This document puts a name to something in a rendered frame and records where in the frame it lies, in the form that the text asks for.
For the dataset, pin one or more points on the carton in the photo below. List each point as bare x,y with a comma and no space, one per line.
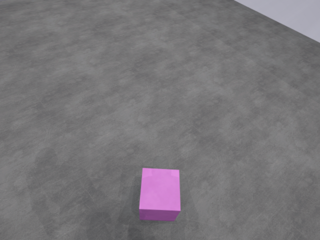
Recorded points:
159,194

